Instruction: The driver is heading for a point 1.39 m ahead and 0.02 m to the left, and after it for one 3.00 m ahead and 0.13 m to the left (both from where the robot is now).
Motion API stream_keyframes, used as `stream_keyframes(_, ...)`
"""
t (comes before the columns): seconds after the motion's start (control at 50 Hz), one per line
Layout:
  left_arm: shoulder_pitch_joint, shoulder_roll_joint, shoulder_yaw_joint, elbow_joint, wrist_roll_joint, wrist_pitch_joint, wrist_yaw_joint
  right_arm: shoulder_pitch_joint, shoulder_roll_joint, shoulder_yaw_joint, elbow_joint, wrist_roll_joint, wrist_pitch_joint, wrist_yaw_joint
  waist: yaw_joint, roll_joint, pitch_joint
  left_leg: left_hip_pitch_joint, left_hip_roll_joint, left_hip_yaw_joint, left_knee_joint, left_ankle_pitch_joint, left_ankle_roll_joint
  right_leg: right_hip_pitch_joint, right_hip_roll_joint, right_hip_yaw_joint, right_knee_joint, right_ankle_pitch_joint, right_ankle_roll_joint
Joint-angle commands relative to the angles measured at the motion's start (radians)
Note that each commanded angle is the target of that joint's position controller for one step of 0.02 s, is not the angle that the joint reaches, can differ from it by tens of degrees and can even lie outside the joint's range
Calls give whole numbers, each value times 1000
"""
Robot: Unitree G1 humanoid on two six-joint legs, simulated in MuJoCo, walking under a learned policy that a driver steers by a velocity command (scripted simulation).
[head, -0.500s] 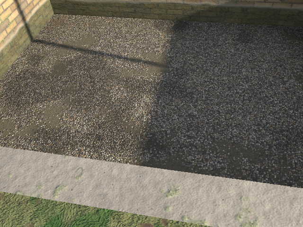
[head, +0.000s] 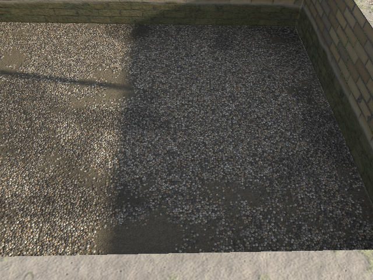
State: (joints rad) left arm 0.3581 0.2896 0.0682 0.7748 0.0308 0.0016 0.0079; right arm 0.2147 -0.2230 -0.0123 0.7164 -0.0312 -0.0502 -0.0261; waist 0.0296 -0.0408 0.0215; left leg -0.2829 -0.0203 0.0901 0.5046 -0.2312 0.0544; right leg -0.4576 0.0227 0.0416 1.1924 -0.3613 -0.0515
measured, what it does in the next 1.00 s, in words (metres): walks ahead: right foot, then left foot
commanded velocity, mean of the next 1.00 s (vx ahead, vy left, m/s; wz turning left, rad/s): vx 0.42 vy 0.00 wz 0.05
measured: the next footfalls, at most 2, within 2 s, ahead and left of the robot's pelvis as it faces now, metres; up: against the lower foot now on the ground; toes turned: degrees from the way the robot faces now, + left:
right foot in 0.36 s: +0.28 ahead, -0.13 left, +0.00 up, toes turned -11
left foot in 0.88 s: +0.40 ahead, +0.05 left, +0.00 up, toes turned -6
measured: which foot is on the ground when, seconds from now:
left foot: down 0.00-0.36, up 0.38-0.86, down 0.88-1.00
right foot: up 0.00-0.34, down 0.36-0.86, up 0.88-1.00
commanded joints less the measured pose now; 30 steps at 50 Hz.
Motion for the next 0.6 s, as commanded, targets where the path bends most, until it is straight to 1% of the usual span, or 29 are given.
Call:
stream_keyframes(0.02,30,31,10,-76,-1,11,-16,103,-112,-33,-26,0,-30,-1,-21,142,-15,136,277,-250,-257,225,101,-188,-47,31,53,72,4)
stream_keyframes(0.04,0,27,10,-93,-3,17,-17,118,-115,-34,-23,8,-32,-1,-19,134,-12,146,276,-215,-259,254,104,-217,-51,37,45,96,4)
stream_keyframes(0.06,-37,25,10,-111,-2,26,-17,129,-118,-34,-17,8,-32,0,-16,129,-3,148,274,-182,-256,268,104,-251,-53,36,24,130,5)
stream_keyframes(0.08,-76,20,7,-129,3,32,-17,143,-117,-33,-13,10,-32,0,-20,125,11,148,278,-159,-254,285,107,-281,-53,34,2,168,7)
stream_keyframes(0.12,-139,9,0,-161,8,40,-24,171,-125,-33,-4,13,-31,1,-24,119,31,144,285,-111,-227,350,107,-309,-50,23,-62,242,14)
stream_keyframes(0.16,-189,-9,-14,-187,7,42,-33,175,-137,-31,-4,14,-26,0,-26,123,33,126,286,-68,-204,346,104,-292,-51,-3,-148,295,13)
stream_keyframes(0.18,-222,-20,-23,-202,4,38,-37,179,-150,-33,-5,11,-21,-4,-35,122,36,117,288,-47,-198,342,100,-265,-51,-20,-203,299,7)
stream_keyframes(0.2,-256,-30,-30,-209,-2,35,-43,202,-146,-30,2,9,-18,-5,-50,114,47,112,287,-32,-189,346,101,-243,-41,-39,-257,296,-4)
stream_keyframes(0.22,-277,-35,-35,-218,-3,32,-47,215,-153,-30,5,7,-13,-5,-59,119,53,109,288,-21,-182,349,102,-214,-32,-65,-305,271,-14)
stream_keyframes(0.24,-285,-35,-38,-220,-5,28,-46,216,-159,-32,6,7,-7,-3,-66,121,52,100,279,4,-161,361,98,-168,-21,-92,-366,230,-23)
stream_keyframes(0.26,-297,-34,-40,-227,-7,26,-44,231,-171,-34,9,6,-1,-3,-77,133,49,103,285,7,-155,377,99,-125,-6,-125,-404,182,-34)
stream_keyframes(0.28,-303,-27,-39,-233,-12,25,-42,243,-184,-37,16,1,2,-1,-79,142,46,113,296,5,-138,435,99,-85,7,-143,-435,139,-51)
stream_keyframes(0.3,-274,-18,-32,-225,-18,26,-39,256,-197,-43,23,5,9,0,-66,144,34,135,299,10,-84,561,97,-35,33,-153,-476,70,-69)
stream_keyframes(0.32,-192,-11,-26,-199,-16,19,-31,264,-217,-48,31,11,11,4,-29,135,-8,150,296,26,13,710,87,75,65,-160,-517,65,-86)
stream_keyframes(0.34,-27,1,-14,-141,-11,4,-23,247,-225,-50,30,24,17,7,55,103,-87,110,257,73,210,742,62,285,101,-152,-622,138,-101)
stream_keyframes(0.36,118,83,16,-113,4,-2,-12,255,-191,-40,5,43,17,9,127,7,-203,-74,208,92,533,451,20,549,-54,84,-701,76,-146)
stream_keyframes(0.38,121,194,27,-130,-7,-7,-1,286,-49,-6,-53,57,20,25,64,-183,-320,-384,60,2,877,-397,-24,777,-388,561,-786,148,-230)
stream_keyframes(0.4,140,202,47,-128,-35,5,8,168,-157,-37,-73,43,29,6,167,-74,-335,-457,-39,-215,943,-265,-28,691,-410,616,-854,207,-282)
stream_keyframes(0.42,52,134,22,-118,-22,5,20,83,-164,-43,-101,56,25,-7,114,-63,-160,-523,-15,-250,956,-189,-29,553,-389,450,-845,200,-259)
stream_keyframes(0.44,15,66,1,-106,-19,-2,15,98,-157,-40,-91,43,22,-11,58,-16,-82,-485,23,-224,904,-150,-26,413,-349,352,-868,168,-224)
stream_keyframes(0.46,-26,19,-15,-104,-19,-13,9,138,-141,-44,-69,25,34,-10,-2,4,-47,-423,50,-220,823,-122,-29,313,-301,279,-894,132,-171)
stream_keyframes(0.48,-49,0,-22,-102,-20,-19,11,165,-109,-44,-54,26,54,-8,-34,-22,1,-344,47,-227,784,-94,-37,197,-282,210,-893,310,-137)
stream_keyframes(0.5,-51,4,-24,-97,-16,-33,8,202,-105,-50,-30,28,72,-3,-56,-28,-17,-281,30,-222,775,-84,-41,148,-267,162,-903,399,-132)
stream_keyframes(0.52,-43,21,-21,-87,-15,-47,5,228,-96,-55,-15,33,86,1,-73,-29,-27,-265,13,-218,781,-70,-41,130,-261,140,-901,442,-135)
stream_keyframes(0.54,-34,32,-18,-79,-15,-56,3,228,-89,-58,-7,38,94,4,-84,-22,-23,-273,10,-221,758,-35,-37,122,-252,107,-906,435,-128)
stream_keyframes(0.56,-19,39,-15,-70,-15,-60,4,205,-82,-59,-1,42,100,2,-79,-27,-7,-281,6,-218,720,-11,-38,130,-259,83,-909,479,-113)
stream_keyframes(0.58,-6,45,-14,-66,-18,-62,5,174,-75,-59,-6,38,102,1,-77,-23,3,-305,8,-219,681,29,-36,141,-252,59,-906,481,-103)
stream_keyframes(0.6,0,30,-18,-64,-30,-60,6,142,-79,-59,-14,36,107,0,-67,-24,13,-332,10,-221,643,42,-37,172,-258,38,-889,541,-99)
